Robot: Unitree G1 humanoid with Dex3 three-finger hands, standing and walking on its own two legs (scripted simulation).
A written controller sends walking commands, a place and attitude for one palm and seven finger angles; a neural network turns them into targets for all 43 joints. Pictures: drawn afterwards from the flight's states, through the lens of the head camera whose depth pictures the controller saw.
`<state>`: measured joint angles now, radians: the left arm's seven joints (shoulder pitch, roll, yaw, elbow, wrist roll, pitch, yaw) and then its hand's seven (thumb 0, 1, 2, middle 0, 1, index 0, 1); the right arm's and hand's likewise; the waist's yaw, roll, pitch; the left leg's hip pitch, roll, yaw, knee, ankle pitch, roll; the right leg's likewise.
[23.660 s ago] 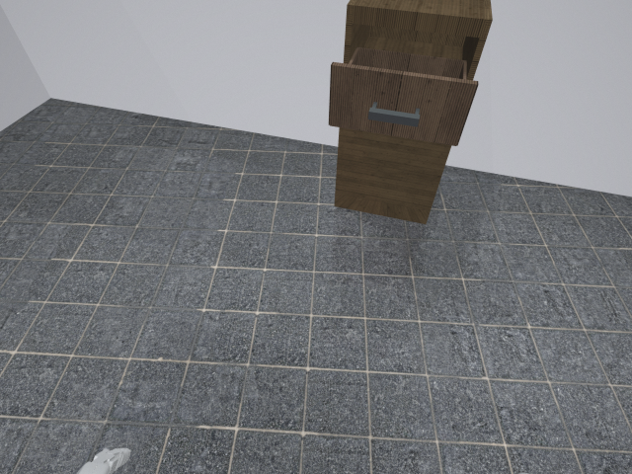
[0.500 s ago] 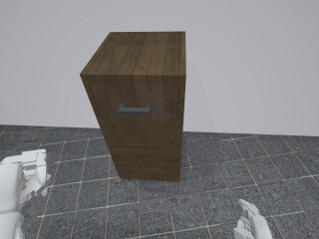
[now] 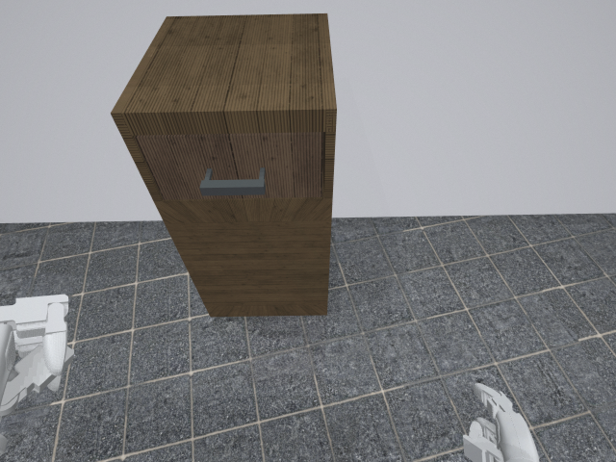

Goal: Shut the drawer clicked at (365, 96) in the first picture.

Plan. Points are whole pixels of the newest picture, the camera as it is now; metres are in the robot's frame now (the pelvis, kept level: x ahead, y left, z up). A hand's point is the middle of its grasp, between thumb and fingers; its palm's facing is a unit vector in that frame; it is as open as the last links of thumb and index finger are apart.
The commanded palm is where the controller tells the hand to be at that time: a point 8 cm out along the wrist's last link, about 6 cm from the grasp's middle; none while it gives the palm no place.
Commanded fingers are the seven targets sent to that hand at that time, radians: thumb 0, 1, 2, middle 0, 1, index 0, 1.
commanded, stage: step back with the hand held close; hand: left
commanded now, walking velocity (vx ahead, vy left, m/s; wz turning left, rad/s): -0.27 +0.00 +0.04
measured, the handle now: (234, 180) +0.65 +0.21 -0.07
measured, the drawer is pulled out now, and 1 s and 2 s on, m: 0.00 0.00 0.00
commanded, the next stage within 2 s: stop stepping back and stand still in 0.80 s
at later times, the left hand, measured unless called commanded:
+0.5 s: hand out of the picture +0.10 +0.27 +0.16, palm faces +0.38 -0.78 -0.50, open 3.2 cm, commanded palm +0.02 +0.31 +0.17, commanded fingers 0.00 0.90 0.90 -1.40 -1.60 -1.40 -1.60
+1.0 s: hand out of the picture -0.01 +0.26 +0.16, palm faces +0.36 -0.82 -0.46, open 3.2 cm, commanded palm -0.06 +0.30 +0.17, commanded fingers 0.00 0.90 0.90 -1.40 -1.60 -1.40 -1.60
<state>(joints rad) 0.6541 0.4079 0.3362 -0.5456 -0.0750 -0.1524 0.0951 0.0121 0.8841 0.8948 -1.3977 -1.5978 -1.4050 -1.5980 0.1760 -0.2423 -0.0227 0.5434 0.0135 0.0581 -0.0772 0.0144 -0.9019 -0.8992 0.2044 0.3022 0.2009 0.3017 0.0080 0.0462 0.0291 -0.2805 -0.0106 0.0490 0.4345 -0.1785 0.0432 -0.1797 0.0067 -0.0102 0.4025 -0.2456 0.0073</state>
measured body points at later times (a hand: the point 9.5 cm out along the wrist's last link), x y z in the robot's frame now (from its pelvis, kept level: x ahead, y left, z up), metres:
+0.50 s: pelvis -0.09 +0.02 -0.01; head -0.06 +0.04 +0.44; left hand +0.07 +0.31 +0.19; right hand +0.09 -0.22 -0.09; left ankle +0.03 +0.09 -0.74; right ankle -0.10 -0.11 -0.72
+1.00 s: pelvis -0.18 +0.02 -0.01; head -0.18 +0.04 +0.44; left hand -0.03 +0.30 +0.19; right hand +0.01 -0.21 -0.08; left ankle -0.13 +0.11 -0.68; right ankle -0.20 -0.10 -0.74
